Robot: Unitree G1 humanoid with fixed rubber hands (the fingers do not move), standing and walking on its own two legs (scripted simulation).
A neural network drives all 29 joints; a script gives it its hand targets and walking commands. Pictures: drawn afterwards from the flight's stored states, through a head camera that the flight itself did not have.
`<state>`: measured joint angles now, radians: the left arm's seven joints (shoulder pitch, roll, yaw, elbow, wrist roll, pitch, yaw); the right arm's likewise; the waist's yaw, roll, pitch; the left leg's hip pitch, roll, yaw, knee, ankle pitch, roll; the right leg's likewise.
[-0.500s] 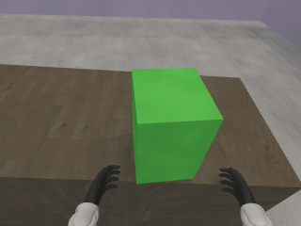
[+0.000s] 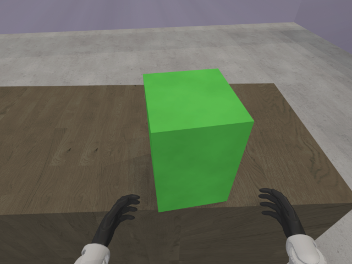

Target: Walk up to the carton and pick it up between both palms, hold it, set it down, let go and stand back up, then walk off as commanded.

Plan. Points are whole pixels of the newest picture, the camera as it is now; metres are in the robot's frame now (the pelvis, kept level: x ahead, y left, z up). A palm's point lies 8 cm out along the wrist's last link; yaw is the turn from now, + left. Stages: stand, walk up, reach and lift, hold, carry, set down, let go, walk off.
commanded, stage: stand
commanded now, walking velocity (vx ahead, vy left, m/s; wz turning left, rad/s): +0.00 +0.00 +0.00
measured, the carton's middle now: (187, 141) +0.39 +0.00 +0.10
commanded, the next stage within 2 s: walk off in 0.02 s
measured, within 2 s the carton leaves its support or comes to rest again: neither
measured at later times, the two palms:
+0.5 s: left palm (96, 245) +0.18 +0.19 +0.00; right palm out of the picture +0.16 -0.23 -0.03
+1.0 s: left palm out of the picture -0.11 +0.29 -0.11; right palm out of the picture -0.10 -0.27 -0.13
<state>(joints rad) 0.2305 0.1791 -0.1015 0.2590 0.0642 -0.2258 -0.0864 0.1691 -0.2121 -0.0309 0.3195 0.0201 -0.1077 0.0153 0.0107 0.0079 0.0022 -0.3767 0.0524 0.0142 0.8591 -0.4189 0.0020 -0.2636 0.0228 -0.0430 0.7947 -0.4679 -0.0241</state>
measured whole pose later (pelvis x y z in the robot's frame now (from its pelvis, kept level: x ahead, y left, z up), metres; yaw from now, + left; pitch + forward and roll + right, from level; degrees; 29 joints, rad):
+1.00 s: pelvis -0.18 +0.00 -0.01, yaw -2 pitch -2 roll -1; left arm 0.22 0.31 0.08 0.67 0.06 0.06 0.02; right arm 0.23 -0.32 -0.04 0.59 0.02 0.09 -0.05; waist 0.02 0.05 0.38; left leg -0.55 -0.07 -0.15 1.19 -0.51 0.05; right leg -0.38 0.04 -0.07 0.86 -0.45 -0.06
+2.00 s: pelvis -0.38 -0.02 +0.01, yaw -1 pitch -4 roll +1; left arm 0.18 0.32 0.08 0.73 0.06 0.05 -0.01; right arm 0.23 -0.35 -0.03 0.71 0.02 0.02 -0.05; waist 0.01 0.01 0.24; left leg -0.51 -0.12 -0.19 1.08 -0.48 0.01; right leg -0.36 0.09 0.06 0.78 -0.35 -0.06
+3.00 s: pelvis -0.38 +0.00 +0.02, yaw +0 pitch -1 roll +0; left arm 0.20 0.32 0.03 0.84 0.06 -0.02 -0.02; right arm 0.22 -0.35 -0.03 0.82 0.02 -0.04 -0.01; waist 0.00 -0.02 0.05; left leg -0.28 -0.07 -0.05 0.66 -0.36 0.05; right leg -0.35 0.03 0.01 0.65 -0.28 -0.02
